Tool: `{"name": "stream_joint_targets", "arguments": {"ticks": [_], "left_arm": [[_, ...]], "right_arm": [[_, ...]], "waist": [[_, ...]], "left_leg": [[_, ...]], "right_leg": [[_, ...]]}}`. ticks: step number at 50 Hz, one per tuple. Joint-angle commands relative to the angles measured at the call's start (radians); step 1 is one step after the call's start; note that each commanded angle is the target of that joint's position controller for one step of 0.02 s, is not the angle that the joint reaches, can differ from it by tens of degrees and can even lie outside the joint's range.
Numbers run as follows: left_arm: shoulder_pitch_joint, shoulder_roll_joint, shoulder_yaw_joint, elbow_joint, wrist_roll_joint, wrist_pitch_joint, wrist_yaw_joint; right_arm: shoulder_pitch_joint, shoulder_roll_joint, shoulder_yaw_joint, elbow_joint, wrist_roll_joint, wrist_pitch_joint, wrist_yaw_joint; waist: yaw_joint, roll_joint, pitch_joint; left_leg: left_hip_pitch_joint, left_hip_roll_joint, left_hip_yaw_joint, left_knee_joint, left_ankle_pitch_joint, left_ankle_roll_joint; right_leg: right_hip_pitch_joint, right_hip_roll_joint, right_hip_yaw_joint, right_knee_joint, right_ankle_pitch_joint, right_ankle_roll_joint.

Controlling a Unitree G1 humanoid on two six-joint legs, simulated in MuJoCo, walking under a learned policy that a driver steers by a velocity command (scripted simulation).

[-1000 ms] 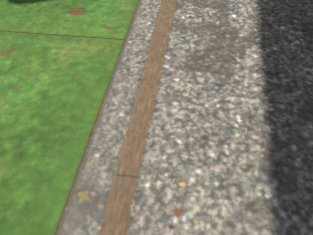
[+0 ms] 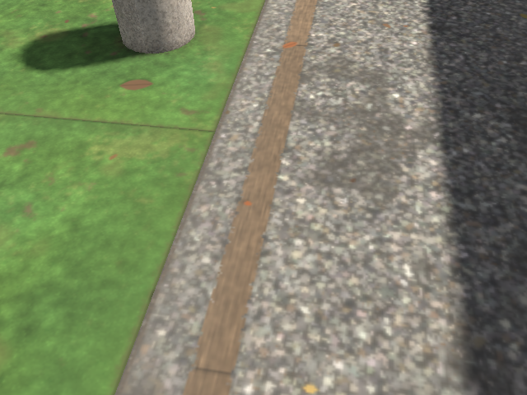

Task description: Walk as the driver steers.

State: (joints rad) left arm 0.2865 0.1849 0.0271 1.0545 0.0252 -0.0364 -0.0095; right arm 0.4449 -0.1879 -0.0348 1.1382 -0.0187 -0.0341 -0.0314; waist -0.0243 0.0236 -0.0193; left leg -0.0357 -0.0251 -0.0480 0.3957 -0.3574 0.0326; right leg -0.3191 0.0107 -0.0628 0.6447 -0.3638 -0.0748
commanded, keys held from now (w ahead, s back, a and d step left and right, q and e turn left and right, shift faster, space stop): w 1.00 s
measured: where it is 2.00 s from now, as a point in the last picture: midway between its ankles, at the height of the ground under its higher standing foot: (290, 229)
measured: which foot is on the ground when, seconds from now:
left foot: down 0.00-0.04, up 0.06-0.50, down 0.52-1.00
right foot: down 0.00-0.54, up 0.56-1.00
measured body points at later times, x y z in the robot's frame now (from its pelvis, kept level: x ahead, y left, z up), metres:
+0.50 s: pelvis +0.24 -0.02 -0.02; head +0.27 -0.01 +0.43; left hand +0.11 +0.20 -0.16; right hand +0.43 -0.23 -0.13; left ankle +0.38 +0.05 -0.73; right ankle +0.04 -0.09 -0.73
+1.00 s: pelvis +0.52 -0.02 +0.00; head +0.55 -0.02 +0.45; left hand +0.71 +0.19 -0.12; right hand +0.42 -0.24 -0.15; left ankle +0.38 +0.05 -0.74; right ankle +0.68 -0.13 -0.71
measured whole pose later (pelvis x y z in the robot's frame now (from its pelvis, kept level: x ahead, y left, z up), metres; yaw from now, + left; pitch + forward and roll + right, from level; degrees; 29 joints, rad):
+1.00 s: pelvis +0.52 -0.02 +0.00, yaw +0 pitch +1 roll +1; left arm 0.01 0.18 0.03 0.90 0.02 -0.04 -0.03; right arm 0.48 -0.16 -0.03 1.08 -0.02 -0.10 -0.01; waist -0.07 -0.03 0.05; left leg 0.12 -0.09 0.08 0.17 -0.31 0.08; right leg -0.58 -0.06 -0.08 0.61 -0.04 -0.06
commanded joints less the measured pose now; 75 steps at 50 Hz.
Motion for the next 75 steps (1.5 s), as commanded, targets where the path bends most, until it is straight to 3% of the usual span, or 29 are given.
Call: {"name": "stream_joint_targets", "arguments": {"ticks": [1,2,3,4,5,7,12,20,23,25,26,27,28,29,30,33,37,43,48,51,53,54,55,56,57,58,60,65,75], "left_arm": [[0.074,0.046,0.024,-0.029,-0.016,-0.038,-0.006],[0.204,0.075,0.040,0.013,-0.014,-0.044,0.002],[0.345,0.181,0.068,0.036,-0.003,-0.048,0.016],[0.423,0.211,0.074,0.072,-0.009,-0.034,0.013],[0.302,0.153,0.057,0.040,-0.004,-0.026,0.014],[0.143,0.118,0.043,-0.019,-0.004,-0.038,0.010],[0.226,0.077,0.016,0.025,-0.012,-0.066,0.020],[0.279,0.088,0.003,0.049,-0.009,-0.073,0.030],[0.240,0.113,0.009,0.049,-0.006,-0.076,0.035],[0.210,0.132,0.016,0.045,-0.005,-0.067,0.036],[0.212,0.117,0.011,0.031,-0.010,-0.065,0.031],[0.295,0.012,-0.007,0.006,-0.034,-0.062,0.018],[0.298,0.071,0.016,0.011,-0.027,-0.057,0.012],[0.186,0.101,0.026,-0.024,-0.013,-0.054,0.012],[0.112,0.094,0.025,-0.045,-0.006,-0.059,0.007],[0.138,0.031,0.021,-0.033,0.016,-0.029,-0.004],[0.017,0.043,0.026,-0.085,0.016,-0.001,-0.014],[-0.239,0.039,0.016,-0.174,-0.003,-0.005,-0.021],[-0.358,0.050,0.014,-0.222,-0.004,-0.015,-0.019],[-0.296,0.072,0.024,-0.218,-0.005,-0.029,-0.011],[-0.032,0.109,0.048,-0.133,0.001,-0.043,0.005],[0.148,0.173,0.070,-0.090,0.026,-0.052,0.017],[0.244,0.284,0.100,-0.079,0.042,-0.049,0.017],[0.163,0.234,0.092,-0.084,0.004,-0.032,0.007],[0.039,0.188,0.076,-0.103,-0.010,-0.032,0.004],[-0.017,0.125,0.060,-0.109,-0.007,-0.040,0.000],[-0.025,0.057,0.038,-0.082,-0.009,-0.054,0.006],[0.084,0.107,0.040,-0.037,-0.013,-0.076,0.012],[0.246,0.113,0.030,0.008,-0.005,-0.069,0.020]], "right_arm": [[-0.049,-0.127,-0.027,-0.042,0.007,-0.022,0.002],[-0.069,-0.107,-0.021,-0.055,0.005,-0.032,0.006],[-0.094,-0.029,0.001,-0.099,0.012,-0.044,0.019],[-0.110,-0.069,-0.011,-0.126,-0.010,-0.046,0.026],[-0.148,-0.093,-0.020,-0.132,-0.027,-0.041,0.033],[-0.161,-0.045,-0.011,-0.129,-0.014,-0.049,0.051],[-0.209,-0.054,-0.021,-0.150,-0.018,-0.019,0.062],[-0.511,-0.036,0.002,-0.277,0.003,-0.013,0.063],[-0.425,-0.074,-0.015,-0.267,0.002,-0.022,0.047],[-0.161,-0.115,-0.041,-0.182,0.000,-0.036,0.032],[-0.009,-0.166,-0.061,-0.143,-0.021,-0.043,0.021],[0.072,-0.258,-0.083,-0.143,-0.043,-0.043,0.020],[0.006,-0.245,-0.083,-0.146,-0.009,-0.029,0.034],[-0.120,-0.192,-0.069,-0.164,0.011,-0.028,0.037],[-0.191,-0.124,-0.051,-0.177,0.015,-0.037,0.042],[-0.178,-0.047,-0.022,-0.141,0.006,-0.064,0.032],[-0.083,-0.100,-0.026,-0.113,0.006,-0.079,0.029],[0.037,-0.094,-0.014,-0.094,0.008,-0.076,0.028],[0.114,-0.101,-0.013,-0.065,-0.004,-0.071,0.014],[0.077,-0.123,-0.019,-0.064,-0.011,-0.069,0.005],[0.042,-0.138,-0.023,-0.068,-0.007,-0.064,0.007],[0.031,-0.116,-0.014,-0.093,0.005,-0.066,0.012],[0.149,-0.011,0.005,-0.116,0.053,-0.066,0.027],[0.087,-0.110,-0.023,-0.108,0.024,-0.064,0.024],[-0.011,-0.114,-0.029,-0.145,0.015,-0.065,0.026],[-0.063,-0.101,-0.027,-0.157,0.011,-0.070,0.028],[-0.054,-0.063,-0.027,-0.154,-0.014,-0.046,0.036],[-0.154,-0.045,-0.026,-0.195,-0.023,-0.008,0.057],[-0.497,-0.055,-0.008,-0.317,-0.002,-0.018,0.058]], "waist": [[0.094,0.068,0.176],[0.147,-0.007,0.124],[0.193,-0.265,0.056],[0.183,-0.317,0.051],[0.114,-0.141,0.129],[0.049,-0.047,0.162],[0.026,-0.089,0.122],[0.066,-0.117,0.170],[0.006,-0.117,0.112],[-0.104,-0.100,-0.023],[-0.157,-0.058,-0.110],[-0.110,0.129,-0.231],[-0.086,0.114,-0.249],[-0.037,0.047,-0.072],[-0.021,-0.008,0.023],[0.062,-0.009,0.070],[0.062,0.010,0.103],[-0.007,0.025,0.128],[-0.040,0.039,0.137],[0.012,0.053,0.104],[0.126,0.038,-0.030],[0.190,-0.009,-0.142],[0.155,-0.245,-0.293],[0.136,-0.118,-0.266],[0.091,-0.089,-0.094],[0.070,-0.039,-0.017],[0.009,-0.058,0.045],[-0.006,-0.072,0.082],[0.081,-0.094,0.131]], "left_leg": [[-0.249,0.198,-0.181,-0.104,-0.012,0.149],[-0.369,0.141,-0.105,0.049,0.092,0.117],[-0.548,0.004,0.058,0.393,0.020,0.058],[-0.675,-0.043,0.081,0.620,-0.185,0.054],[-0.703,0.037,0.024,0.736,-0.116,0.071],[-0.653,0.097,0.011,0.723,0.063,0.070],[-0.668,0.097,0.087,0.648,0.171,0.024],[-0.541,0.034,0.180,0.232,0.317,0.036],[-0.400,-0.012,0.182,0.184,0.261,0.094],[-0.130,-0.050,0.180,0.107,0.248,0.133],[0.101,0.072,0.049,0.083,0.159,0.171],[0.339,0.373,-0.412,0.021,-0.001,0.280],[0.321,0.432,-0.705,-0.145,-0.101,0.344],[0.171,0.394,-0.543,-0.176,-0.187,0.300],[0.018,0.352,-0.416,-0.217,-0.107,0.268],[-0.177,0.245,-0.183,-0.254,0.178,0.193],[-0.170,0.211,-0.084,-0.294,0.285,0.193],[-0.053,0.176,-0.004,-0.290,0.481,0.153],[0.131,0.221,0.004,-0.228,0.637,0.165],[0.179,0.241,0.028,-0.106,0.920,0.148],[0.126,0.204,0.069,0.185,1.035,0.117],[-0.074,0.167,0.091,0.443,0.767,0.100],[-0.458,-0.020,0.149,0.870,0.085,0.046],[-0.566,-0.027,0.004,0.974,-0.118,0.063],[-0.617,0.033,-0.008,0.954,-0.031,0.069],[-0.593,0.067,-0.006,0.896,0.035,0.069],[-0.499,0.107,0.001,0.792,0.076,0.055],[-0.561,0.131,0.052,0.660,0.172,0.010],[-0.593,0.088,0.128,0.223,0.332,0.021]], "right_leg": [[0.152,0.029,-0.035,-0.172,0.075,-0.005],[0.371,0.004,0.039,-0.222,0.067,-0.014],[0.533,-0.243,0.427,-0.408,-0.182,-0.085],[0.529,-0.385,0.711,-0.505,-0.249,-0.157],[0.422,-0.375,0.644,-0.489,-0.274,-0.153],[0.288,-0.297,0.459,-0.517,-0.101,-0.118],[0.332,-0.209,0.214,-0.498,0.424,-0.096],[0.307,-0.191,0.105,-0.508,0.702,-0.094],[0.385,-0.216,0.078,-0.370,1.020,-0.081],[0.375,-0.193,0.048,-0.057,1.099,-0.060],[0.207,-0.158,0.032,0.193,0.845,-0.050],[-0.099,-0.007,-0.017,0.589,0.164,-0.018],[-0.258,0.064,0.096,0.758,-0.131,-0.028],[-0.332,-0.017,0.119,0.750,-0.030,-0.040],[-0.312,-0.053,0.113,0.686,0.049,-0.039],[-0.164,-0.106,0.108,0.542,0.095,-0.011],[-0.261,-0.129,0.064,0.423,0.187,0.024],[-0.323,-0.105,0.001,0.104,0.372,0.051],[-0.341,-0.067,-0.023,-0.035,0.339,0.017],[-0.209,-0.016,-0.042,-0.099,0.222,-0.032],[0.109,0.037,-0.060,-0.187,0.239,-0.077],[0.383,-0.113,0.099,-0.193,0.187,-0.126],[0.699,-0.435,0.611,-0.263,0.111,-0.287],[0.633,-0.416,0.735,-0.365,0.073,-0.278],[0.477,-0.381,0.554,-0.384,0.073,-0.240],[0.350,-0.339,0.449,-0.421,0.162,-0.208],[0.194,-0.253,0.289,-0.463,0.283,-0.141],[0.166,-0.211,0.175,-0.517,0.411,-0.140],[0.375,-0.216,0.097,-0.492,0.603,-0.121]]}}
